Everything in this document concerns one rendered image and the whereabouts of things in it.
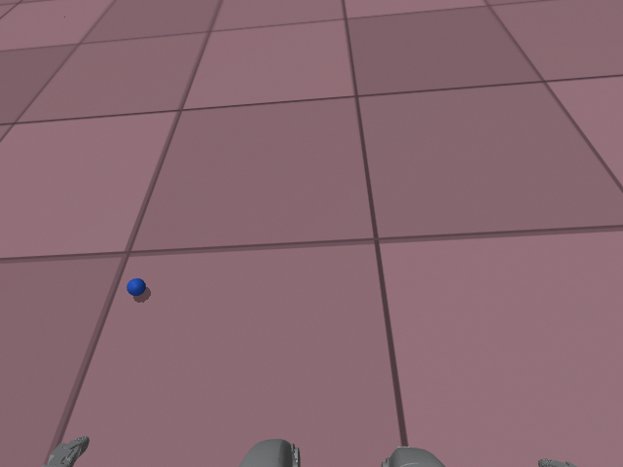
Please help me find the left robot hand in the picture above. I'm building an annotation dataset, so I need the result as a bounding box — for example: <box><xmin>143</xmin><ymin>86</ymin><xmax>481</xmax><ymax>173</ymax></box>
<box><xmin>42</xmin><ymin>436</ymin><xmax>90</xmax><ymax>467</ymax></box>

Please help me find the ball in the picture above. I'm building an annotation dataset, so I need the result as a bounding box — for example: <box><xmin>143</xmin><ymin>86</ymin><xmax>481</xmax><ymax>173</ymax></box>
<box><xmin>127</xmin><ymin>278</ymin><xmax>146</xmax><ymax>296</ymax></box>

